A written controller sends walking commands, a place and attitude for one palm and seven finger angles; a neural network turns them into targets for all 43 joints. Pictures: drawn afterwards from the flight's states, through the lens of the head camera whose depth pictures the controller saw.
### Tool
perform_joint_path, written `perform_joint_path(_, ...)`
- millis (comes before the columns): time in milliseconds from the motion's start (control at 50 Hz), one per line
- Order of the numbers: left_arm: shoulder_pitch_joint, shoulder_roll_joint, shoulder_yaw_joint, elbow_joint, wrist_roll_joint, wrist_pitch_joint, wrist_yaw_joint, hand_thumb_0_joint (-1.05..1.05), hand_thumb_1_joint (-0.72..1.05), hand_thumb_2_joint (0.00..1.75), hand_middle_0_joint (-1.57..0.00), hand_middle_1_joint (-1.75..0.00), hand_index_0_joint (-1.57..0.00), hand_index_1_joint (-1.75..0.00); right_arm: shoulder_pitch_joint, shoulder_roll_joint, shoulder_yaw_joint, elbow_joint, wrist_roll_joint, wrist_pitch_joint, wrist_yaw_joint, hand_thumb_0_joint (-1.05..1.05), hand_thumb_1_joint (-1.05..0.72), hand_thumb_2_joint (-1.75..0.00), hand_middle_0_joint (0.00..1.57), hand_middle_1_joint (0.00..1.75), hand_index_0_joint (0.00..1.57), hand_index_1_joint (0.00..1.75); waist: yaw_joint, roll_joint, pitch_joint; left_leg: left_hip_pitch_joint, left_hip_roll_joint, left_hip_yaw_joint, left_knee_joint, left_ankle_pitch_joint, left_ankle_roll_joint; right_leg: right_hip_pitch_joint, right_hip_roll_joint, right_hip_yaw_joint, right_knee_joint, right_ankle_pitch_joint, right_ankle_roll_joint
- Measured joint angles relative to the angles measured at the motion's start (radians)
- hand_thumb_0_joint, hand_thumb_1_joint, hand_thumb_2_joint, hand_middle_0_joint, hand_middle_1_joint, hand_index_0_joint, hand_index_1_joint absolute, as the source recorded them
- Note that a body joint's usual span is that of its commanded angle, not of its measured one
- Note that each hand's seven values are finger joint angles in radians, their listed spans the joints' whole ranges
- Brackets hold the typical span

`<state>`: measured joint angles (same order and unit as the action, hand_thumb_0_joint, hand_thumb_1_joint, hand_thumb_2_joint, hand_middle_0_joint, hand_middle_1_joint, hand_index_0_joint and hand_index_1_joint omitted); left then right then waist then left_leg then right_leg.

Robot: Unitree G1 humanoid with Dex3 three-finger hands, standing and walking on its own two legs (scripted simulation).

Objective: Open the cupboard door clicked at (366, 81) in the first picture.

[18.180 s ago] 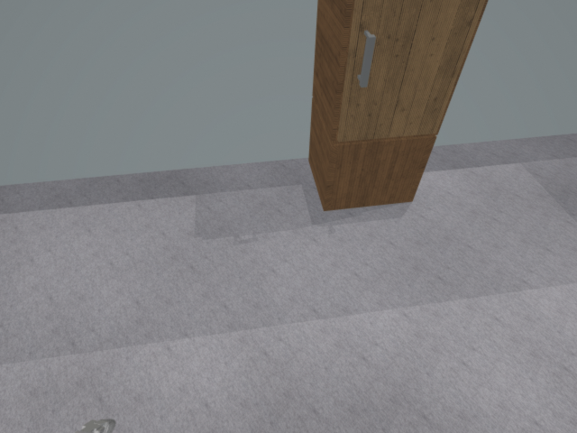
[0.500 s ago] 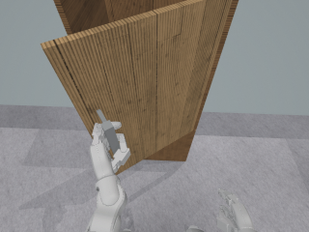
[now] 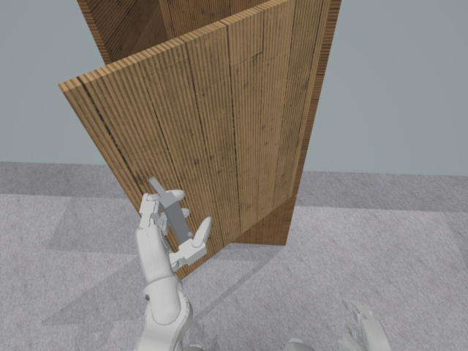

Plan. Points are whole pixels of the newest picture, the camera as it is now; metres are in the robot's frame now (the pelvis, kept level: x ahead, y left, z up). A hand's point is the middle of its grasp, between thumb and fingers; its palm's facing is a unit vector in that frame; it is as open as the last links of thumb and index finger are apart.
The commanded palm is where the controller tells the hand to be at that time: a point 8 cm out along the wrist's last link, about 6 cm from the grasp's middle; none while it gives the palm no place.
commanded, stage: open thumb and fingers to let go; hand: left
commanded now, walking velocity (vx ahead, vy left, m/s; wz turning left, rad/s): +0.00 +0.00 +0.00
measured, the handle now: (172, 216) +0.33 +0.13 +0.05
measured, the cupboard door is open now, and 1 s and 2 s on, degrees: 43 42 42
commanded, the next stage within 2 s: slide the hand sideways off the handle in 0.50 s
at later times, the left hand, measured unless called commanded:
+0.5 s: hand (194, 236) +0.29 +0.08 +0.06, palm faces +0.33 -0.94 -0.01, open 15.2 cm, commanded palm +0.25 +0.14 +0.05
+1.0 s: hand (182, 253) +0.26 +0.10 +0.06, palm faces -0.11 -0.99 +0.00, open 16.2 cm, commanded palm +0.23 +0.16 +0.05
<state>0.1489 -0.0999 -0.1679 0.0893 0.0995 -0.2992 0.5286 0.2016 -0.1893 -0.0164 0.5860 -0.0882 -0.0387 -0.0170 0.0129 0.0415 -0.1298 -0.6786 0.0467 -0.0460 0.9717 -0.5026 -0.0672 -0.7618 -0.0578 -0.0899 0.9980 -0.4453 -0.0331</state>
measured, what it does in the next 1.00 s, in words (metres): stands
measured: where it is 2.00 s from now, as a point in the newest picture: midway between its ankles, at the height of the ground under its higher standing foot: outside the picture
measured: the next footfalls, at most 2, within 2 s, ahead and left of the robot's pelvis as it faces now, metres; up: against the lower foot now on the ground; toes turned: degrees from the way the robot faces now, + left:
none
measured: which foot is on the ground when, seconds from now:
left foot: down 0.00-1.00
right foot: down 0.00-1.00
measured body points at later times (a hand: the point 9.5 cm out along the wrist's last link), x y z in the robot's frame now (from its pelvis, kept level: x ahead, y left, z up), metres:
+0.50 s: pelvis -0.02 +0.02 +0.00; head +0.02 +0.00 +0.45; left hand +0.27 +0.13 +0.06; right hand +0.15 -0.20 -0.11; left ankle -0.01 +0.17 -0.68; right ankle +0.03 -0.10 -0.68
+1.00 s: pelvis -0.02 +0.04 -0.01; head +0.03 +0.03 +0.44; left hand +0.26 +0.15 +0.06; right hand +0.15 -0.19 -0.09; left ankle -0.01 +0.17 -0.68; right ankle +0.03 -0.10 -0.68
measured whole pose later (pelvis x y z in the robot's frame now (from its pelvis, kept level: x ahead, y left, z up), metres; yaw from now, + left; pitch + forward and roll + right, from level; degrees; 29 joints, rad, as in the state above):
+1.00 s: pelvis -0.02 +0.04 -0.01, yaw -2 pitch +11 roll +0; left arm 0.13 0.03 -0.17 0.06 -0.04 -0.29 0.05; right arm 0.26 -0.22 0.01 0.48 -0.02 -0.10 -0.01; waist 0.00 0.03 -0.10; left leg -0.72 0.01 0.01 1.03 -0.51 -0.01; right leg -0.80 -0.08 -0.03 1.01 -0.41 0.02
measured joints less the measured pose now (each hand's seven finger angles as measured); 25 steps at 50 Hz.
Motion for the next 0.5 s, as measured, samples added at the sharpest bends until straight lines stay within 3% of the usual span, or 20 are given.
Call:
perform_joint_path(240, -0.089, 0.008, 0.03, 0.098, -0.027, -0.025, 0.003, 0.0, -0.33, 0.37, -0.31, -1.18, -0.3, -1.17, -0.002, -0.011, -0.007, 0.012, 0.004, -0.015, -0.011, 0.01, -0.91, -0.9, 0.2, 0.3, 0.2, 0.3, -0.012, -0.004, 0.012, -0.018, -0.005, 0.014, 0.011, 0.015, 0.007, -0.021, -0.003, 0.016, 0.006, 0.023, 0.006)
perform_joint_path(500, -0.118, -0.011, -0.024, 0.133, 0.011, -0.024, 0.04, -0.01, -0.49, 0.3, -0.26, -0.7, -0.25, -0.69, -0.017, 0.01, 0.01, 0.004, 0.0, -0.01, 0.0, 0.01, -0.91, -0.9, 0.2, 0.3, 0.21, 0.3, -0.009, -0.009, 0.011, -0.025, -0.014, 0.027, 0.026, 0.014, 0.022, -0.023, -0.009, 0.032, 0.001, 0.038, 0.025)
